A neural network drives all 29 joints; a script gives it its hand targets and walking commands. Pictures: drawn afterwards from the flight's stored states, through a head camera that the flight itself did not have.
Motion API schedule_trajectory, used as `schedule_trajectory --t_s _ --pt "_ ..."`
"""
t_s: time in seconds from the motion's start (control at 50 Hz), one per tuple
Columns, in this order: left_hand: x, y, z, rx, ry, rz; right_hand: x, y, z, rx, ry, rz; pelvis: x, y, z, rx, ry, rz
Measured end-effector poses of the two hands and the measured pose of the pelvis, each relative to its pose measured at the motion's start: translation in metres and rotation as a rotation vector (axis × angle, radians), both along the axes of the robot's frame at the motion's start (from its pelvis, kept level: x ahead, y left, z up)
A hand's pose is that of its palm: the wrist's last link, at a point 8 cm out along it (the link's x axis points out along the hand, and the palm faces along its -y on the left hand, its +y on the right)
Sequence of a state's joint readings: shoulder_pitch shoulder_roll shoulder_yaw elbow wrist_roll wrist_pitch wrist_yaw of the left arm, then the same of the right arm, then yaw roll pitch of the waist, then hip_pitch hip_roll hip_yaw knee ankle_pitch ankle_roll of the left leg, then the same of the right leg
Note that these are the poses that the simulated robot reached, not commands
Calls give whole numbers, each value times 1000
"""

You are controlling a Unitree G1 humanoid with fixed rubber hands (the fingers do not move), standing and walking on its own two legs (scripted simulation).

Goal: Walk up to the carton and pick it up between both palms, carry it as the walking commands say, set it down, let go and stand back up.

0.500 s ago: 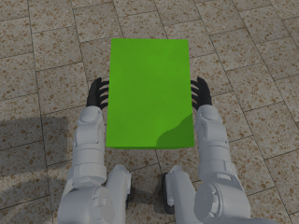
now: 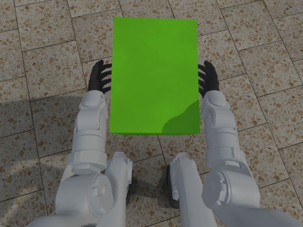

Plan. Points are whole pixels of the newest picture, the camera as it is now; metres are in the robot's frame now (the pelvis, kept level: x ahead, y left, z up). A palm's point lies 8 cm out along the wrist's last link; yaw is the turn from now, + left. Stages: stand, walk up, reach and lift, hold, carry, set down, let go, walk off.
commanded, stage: set down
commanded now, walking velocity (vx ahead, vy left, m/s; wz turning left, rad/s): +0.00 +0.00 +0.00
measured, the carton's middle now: (152, 87) +0.48 +0.00 -0.15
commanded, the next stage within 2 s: none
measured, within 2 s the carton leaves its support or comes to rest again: neither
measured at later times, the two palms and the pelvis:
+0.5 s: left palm (104, 94) +0.45 +0.15 -0.16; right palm (198, 95) +0.46 -0.15 -0.16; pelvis -0.02 -0.01 -0.08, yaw +0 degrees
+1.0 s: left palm (108, 96) +0.48 +0.15 -0.25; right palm (189, 96) +0.48 -0.14 -0.25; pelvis -0.03 +0.00 -0.14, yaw -1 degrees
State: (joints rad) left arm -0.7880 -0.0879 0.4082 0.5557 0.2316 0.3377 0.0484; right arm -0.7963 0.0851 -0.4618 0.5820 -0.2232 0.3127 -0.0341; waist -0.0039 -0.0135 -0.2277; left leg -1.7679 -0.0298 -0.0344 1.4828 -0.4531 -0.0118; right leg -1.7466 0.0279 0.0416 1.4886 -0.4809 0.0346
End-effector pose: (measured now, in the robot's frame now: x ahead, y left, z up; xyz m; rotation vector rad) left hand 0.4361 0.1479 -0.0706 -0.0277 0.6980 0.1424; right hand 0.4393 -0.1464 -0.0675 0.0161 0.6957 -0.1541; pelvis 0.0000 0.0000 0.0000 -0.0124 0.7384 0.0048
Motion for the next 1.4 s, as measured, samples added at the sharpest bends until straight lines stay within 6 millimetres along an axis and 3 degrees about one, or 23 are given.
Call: schedule_trajectory --t_s 0.76,1.4 --pt "31 3 -137 17 6 -12 31 3 -139 -5 8 11 -27 -6 -112 2 59 -9" --pt "61 6 -250 30 32 -39 59 5 -251 -21 33 26 -28 -3 -179 -6 40 -9"
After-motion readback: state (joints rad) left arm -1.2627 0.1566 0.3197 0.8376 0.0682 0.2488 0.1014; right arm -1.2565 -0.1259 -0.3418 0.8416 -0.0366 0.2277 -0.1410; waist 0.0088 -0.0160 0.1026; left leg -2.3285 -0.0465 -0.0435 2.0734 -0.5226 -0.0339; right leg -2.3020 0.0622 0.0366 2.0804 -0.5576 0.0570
